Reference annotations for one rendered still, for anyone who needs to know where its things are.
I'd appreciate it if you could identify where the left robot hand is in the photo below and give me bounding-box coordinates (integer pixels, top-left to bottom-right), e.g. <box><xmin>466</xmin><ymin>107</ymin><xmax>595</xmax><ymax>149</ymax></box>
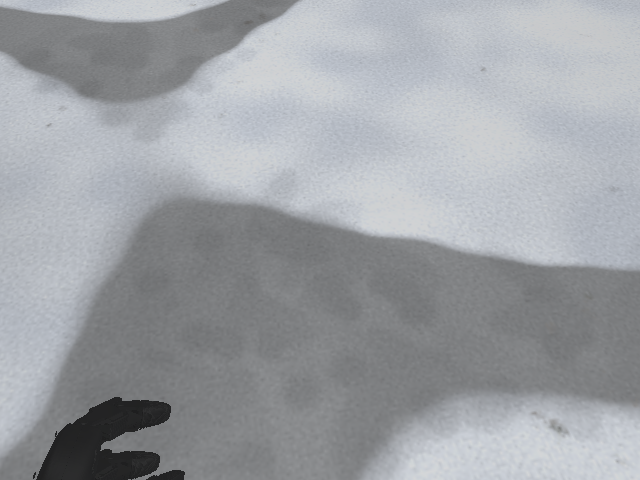
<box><xmin>33</xmin><ymin>397</ymin><xmax>185</xmax><ymax>480</ymax></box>

